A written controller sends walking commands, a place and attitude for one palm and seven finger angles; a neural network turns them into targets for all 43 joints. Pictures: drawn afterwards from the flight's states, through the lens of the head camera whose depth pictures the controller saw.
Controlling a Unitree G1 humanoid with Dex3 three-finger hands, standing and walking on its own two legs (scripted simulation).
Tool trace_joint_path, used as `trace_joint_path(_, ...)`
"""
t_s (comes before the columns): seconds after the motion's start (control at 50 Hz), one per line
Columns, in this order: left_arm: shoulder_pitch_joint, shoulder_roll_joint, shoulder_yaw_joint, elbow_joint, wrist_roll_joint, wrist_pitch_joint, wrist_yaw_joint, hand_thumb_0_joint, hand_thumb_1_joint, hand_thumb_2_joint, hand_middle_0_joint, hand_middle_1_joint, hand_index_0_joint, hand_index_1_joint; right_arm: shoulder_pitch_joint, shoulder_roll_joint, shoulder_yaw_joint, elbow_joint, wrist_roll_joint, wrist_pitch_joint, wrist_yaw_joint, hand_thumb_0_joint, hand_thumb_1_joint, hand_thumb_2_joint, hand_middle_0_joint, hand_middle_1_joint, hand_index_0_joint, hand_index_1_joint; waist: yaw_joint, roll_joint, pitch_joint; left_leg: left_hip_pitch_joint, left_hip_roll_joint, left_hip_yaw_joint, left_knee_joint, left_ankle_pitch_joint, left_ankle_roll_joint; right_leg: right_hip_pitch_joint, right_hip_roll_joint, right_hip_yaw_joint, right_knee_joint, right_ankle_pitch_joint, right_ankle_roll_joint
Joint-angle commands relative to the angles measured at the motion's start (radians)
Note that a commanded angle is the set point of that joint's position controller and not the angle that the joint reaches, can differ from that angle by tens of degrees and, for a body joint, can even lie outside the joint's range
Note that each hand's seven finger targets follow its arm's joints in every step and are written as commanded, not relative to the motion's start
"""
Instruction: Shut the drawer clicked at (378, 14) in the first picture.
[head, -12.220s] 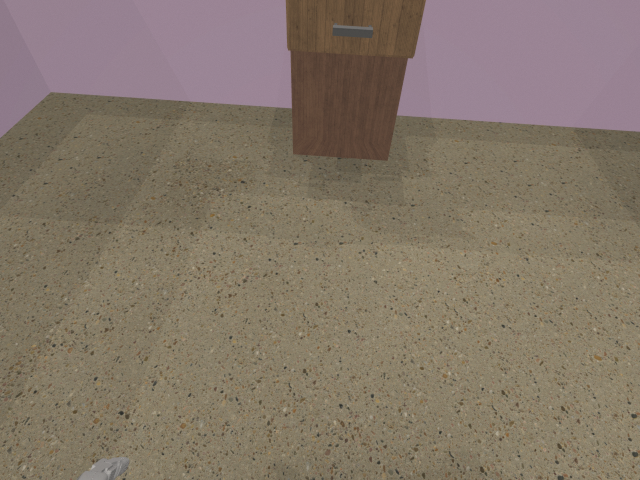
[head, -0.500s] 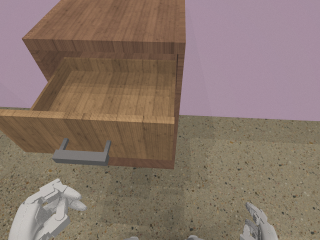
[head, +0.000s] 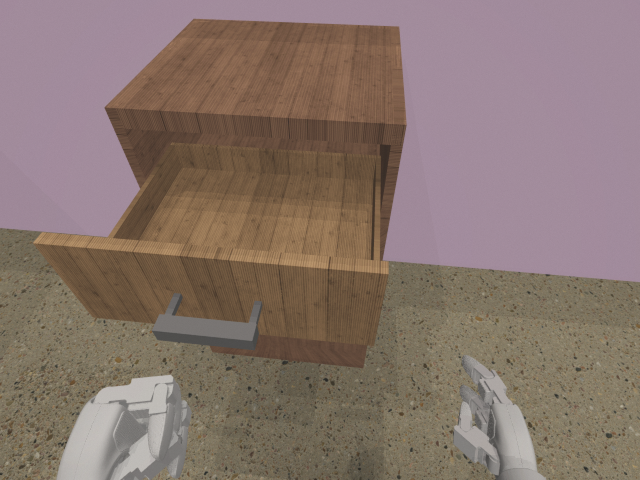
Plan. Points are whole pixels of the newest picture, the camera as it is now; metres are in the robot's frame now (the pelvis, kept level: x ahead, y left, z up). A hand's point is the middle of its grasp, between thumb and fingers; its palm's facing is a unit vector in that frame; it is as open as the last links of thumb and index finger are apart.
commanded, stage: raise the hand and make a fist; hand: left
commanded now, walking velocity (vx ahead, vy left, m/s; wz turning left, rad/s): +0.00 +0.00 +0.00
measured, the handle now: (211, 317) +0.32 +0.18 +0.02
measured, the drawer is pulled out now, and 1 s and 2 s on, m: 0.27 0.27 0.27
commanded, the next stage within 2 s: bring the fist close to the handle in 0.52 s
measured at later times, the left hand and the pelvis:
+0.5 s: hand (182, 440) +0.14 +0.14 +0.12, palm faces +0.01 -1.00 -0.07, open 3.3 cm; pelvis +0.00 +0.00 +0.00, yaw +0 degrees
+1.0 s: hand (196, 429) +0.16 +0.14 +0.08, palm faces +0.01 -1.00 -0.05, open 3.3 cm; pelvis +0.00 -0.02 +0.00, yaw +0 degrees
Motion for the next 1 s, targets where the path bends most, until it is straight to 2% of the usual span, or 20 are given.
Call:
trace_joint_path(0.0,0.060,0.028,-0.006,-0.304,0.011,-0.046,0.022,0.000,0.900,0.900,-1.400,-1.600,-1.400,-1.600,-0.084,-0.120,-0.049,-0.177,-0.001,-0.066,0.008,0.000,-0.900,-0.900,0.200,0.300,0.200,0.300,-0.008,0.021,-0.038,0.044,0.021,-0.065,-0.170,0.326,-0.012,0.073,0.012,0.018,-0.100,0.196,0.012)
trace_joint_path(0.1,0.090,0.032,-0.037,-0.358,0.047,-0.007,0.047,0.000,0.900,0.900,-1.400,-1.600,-1.400,-1.600,-0.083,-0.119,-0.047,-0.190,-0.001,-0.058,0.015,0.000,-0.900,-0.900,0.200,0.300,0.200,0.300,-0.008,-0.021,-0.028,0.041,0.026,-0.075,-0.185,0.302,-0.016,0.076,0.011,0.013,-0.099,0.167,0.013)
trace_joint_path(0.18,0.113,0.037,-0.018,-0.319,0.058,0.014,0.057,0.000,0.900,0.900,-1.400,-1.600,-1.400,-1.600,-0.098,-0.120,-0.048,-0.196,0.002,-0.035,0.006,0.000,-0.900,-0.900,0.200,0.300,0.200,0.300,-0.004,-0.063,0.009,0.006,0.021,-0.067,-0.191,0.254,-0.018,0.074,0.014,0.016,-0.104,0.142,0.013)
trace_joint_path(0.22,0.114,0.025,-0.023,-0.332,0.051,0.007,0.060,0.000,0.900,0.900,-1.400,-1.600,-1.400,-1.600,-0.098,-0.118,-0.048,-0.201,0.002,-0.032,0.003,0.000,-0.900,-0.900,0.200,0.300,0.200,0.300,0.000,-0.053,0.011,0.005,0.018,-0.063,-0.190,0.236,-0.017,0.074,0.012,0.020,-0.107,0.125,0.012)
trace_joint_path(0.28,0.122,0.040,-0.005,-0.368,0.042,-0.008,0.066,0.000,0.900,0.900,-1.400,-1.600,-1.400,-1.600,-0.089,-0.116,-0.047,-0.204,0.002,-0.039,0.003,0.000,-0.900,-0.900,0.200,0.300,0.200,0.300,0.006,-0.012,-0.033,0.021,0.017,-0.058,-0.180,0.264,-0.019,0.087,0.010,0.024,-0.103,0.148,0.010)
trace_joint_path(0.32,0.127,0.029,-0.023,-0.393,0.041,-0.023,0.070,0.000,0.900,0.900,-1.400,-1.600,-1.400,-1.600,-0.079,-0.116,-0.048,-0.203,-0.002,-0.047,0.006,0.000,-0.900,-0.900,0.200,0.300,0.200,0.300,0.005,0.004,-0.047,0.027,0.016,-0.057,-0.169,0.290,-0.018,0.087,0.009,0.026,-0.096,0.170,0.011)
trace_joint_path(0.44,0.088,0.060,0.024,-0.297,0.034,-0.039,0.066,0.000,0.900,0.900,-1.400,-1.600,-1.400,-1.600,-0.074,-0.125,-0.052,-0.184,0.001,-0.045,-0.007,0.000,-0.900,-0.900,0.200,0.300,0.200,0.300,-0.012,-0.048,0.013,-0.027,0.012,-0.055,-0.158,0.210,-0.010,0.063,0.008,0.048,-0.126,0.107,0.011)
trace_joint_path(0.46,0.082,0.060,0.021,-0.303,0.032,-0.036,0.060,0.000,0.900,0.900,-1.400,-1.600,-1.400,-1.600,-0.083,-0.127,-0.051,-0.191,0.002,-0.047,-0.008,0.000,-0.900,-0.900,0.200,0.300,0.200,0.300,-0.006,-0.030,0.005,-0.025,0.010,-0.055,-0.160,0.204,-0.009,0.071,0.007,0.053,-0.130,0.101,0.009)
trace_joint_path(0.48,0.071,0.062,0.023,-0.293,0.028,-0.033,0.056,0.000,0.900,0.900,-1.400,-1.600,-1.400,-1.600,-0.078,-0.127,-0.052,-0.189,0.004,-0.048,-0.011,0.000,-0.900,-0.900,0.200,0.300,0.200,0.300,-0.015,-0.046,-0.002,-0.019,0.009,-0.052,-0.157,0.207,-0.007,0.073,0.005,0.056,-0.134,0.108,0.012)
trace_joint_path(0.52,0.064,0.070,0.041,-0.278,0.016,-0.026,0.046,0.000,0.900,0.900,-1.400,-1.600,-1.400,-1.600,-0.076,-0.128,-0.051,-0.186,0.006,-0.049,-0.017,0.000,-0.900,-0.900,0.200,0.300,0.200,0.300,-0.009,-0.044,-0.010,-0.022,0.006,-0.047,-0.152,0.211,-0.007,0.089,0.001,0.069,-0.146,0.112,0.013)
trace_joint_path(0.58,0.048,0.074,0.054,-0.289,0.003,-0.022,0.039,0.000,0.900,0.900,-1.400,-1.600,-1.400,-1.600,-0.078,-0.123,-0.047,-0.182,0.008,-0.060,-0.020,0.000,-0.900,-0.900,0.200,0.300,0.200,0.300,-0.003,-0.008,-0.038,-0.003,0.002,-0.043,-0.153,0.235,-0.006,0.116,-0.003,0.076,-0.151,0.141,0.011)
trace_joint_path(0.6,0.059,0.082,0.067,-0.290,-0.001,-0.024,0.039,0.000,0.900,0.900,-1.400,-1.600,-1.400,-1.600,-0.073,-0.121,-0.050,-0.177,0.007,-0.062,-0.021,0.000,-0.900,-0.900,0.200,0.300,0.200,0.300,-0.001,-0.030,-0.051,0.005,0.004,-0.044,-0.150,0.260,-0.006,0.126,-0.003,0.074,-0.149,0.175,0.013)
trace_joint_path(0.66,0.041,0.073,0.083,-0.188,-0.012,-0.025,0.029,0.000,0.900,0.900,-1.400,-1.600,-1.400,-1.600,-0.078,-0.126,-0.053,-0.156,0.004,-0.056,-0.026,0.000,-0.900,-0.900,0.200,0.300,0.200,0.300,-0.012,-0.095,-0.011,-0.033,-0.001,-0.041,-0.135,0.255,-0.007,0.120,-0.004,0.093,-0.164,0.189,0.019)
trace_joint_path(0.68,0.034,0.067,0.083,-0.167,-0.016,-0.031,0.022,0.000,0.900,0.900,-1.400,-1.600,-1.400,-1.600,-0.079,-0.126,-0.053,-0.152,0.003,-0.054,-0.027,0.000,-0.900,-0.900,0.200,0.300,0.200,0.300,-0.016,-0.108,0.007,-0.042,-0.002,-0.039,-0.134,0.246,-0.007,0.109,-0.006,0.096,-0.169,0.185,0.022)
trace_joint_path(0.72,0.024,0.055,0.067,-0.152,-0.018,-0.047,0.008,0.000,0.900,0.900,-1.400,-1.600,-1.400,-1.600,-0.080,-0.131,-0.053,-0.153,0.000,-0.055,-0.026,0.000,-0.900,-0.900,0.200,0.300,0.200,0.300,-0.018,-0.076,0.011,-0.047,-0.006,-0.036,-0.129,0.241,-0.007,0.101,-0.009,0.101,-0.165,0.179,0.022)
trace_joint_path(0.74,0.009,0.071,0.085,-0.142,-0.020,-0.054,0.005,0.000,0.900,0.900,-1.400,-1.600,-1.400,-1.600,-0.078,-0.132,-0.056,-0.148,0.000,-0.055,-0.026,0.000,-0.900,-0.900,0.200,0.300,0.200,0.300,-0.021,-0.084,-0.002,-0.050,-0.007,-0.036,-0.122,0.239,-0.007,0.101,-0.012,0.108,-0.167,0.177,0.024)
trace_joint_path(0.8,-0.001,0.079,0.083,-0.157,-0.011,-0.084,-0.002,0.000,0.900,0.900,-1.400,-1.600,-1.400,-1.600,-0.067,-0.131,-0.059,-0.148,-0.004,-0.060,-0.021,0.000,-0.900,-0.900,0.200,0.300,0.200,0.300,-0.015,-0.010,-0.056,-0.032,-0.010,-0.030,-0.110,0.273,-0.006,0.113,-0.014,0.107,-0.144,0.214,0.018)
trace_joint_path(0.86,-0.046,0.092,0.099,-0.134,-0.015,-0.114,-0.003,0.000,0.900,0.900,-1.400,-1.600,-1.400,-1.600,-0.059,-0.134,-0.064,-0.132,-0.009,-0.060,-0.018,0.000,-0.900,-0.900,0.200,0.300,0.200,0.300,-0.026,-0.029,-0.076,-0.046,-0.009,-0.035,-0.092,0.287,-0.006,0.107,-0.012,0.107,-0.131,0.244,0.020)
trace_joint_path(0.92,-0.075,0.068,0.081,-0.085,-0.019,-0.140,-0.006,0.000,0.900,0.900,-1.400,-1.600,-1.400,-1.600,-0.060,-0.137,-0.066,-0.127,-0.010,-0.055,-0.017,0.000,-0.900,-0.900,0.200,0.300,0.200,0.300,-0.038,-0.049,-0.052,-0.069,-0.010,-0.038,-0.082,0.260,-0.008,0.076,-0.012,0.107,-0.125,0.209,0.021)
trace_joint_path(0.98,-0.099,0.072,0.088,-0.038,-0.017,-0.144,-0.008,0.000,0.900,0.900,-1.400,-1.600,-1.400,-1.600,-0.060,-0.143,-0.070,-0.125,-0.011,-0.045,-0.019,0.000,-0.900,-0.900,0.200,0.300,0.200,0.300,-0.040,-0.060,-0.068,-0.085,-0.012,-0.036,-0.072,0.247,-0.006,0.065,-0.013,0.111,-0.120,0.186,0.021)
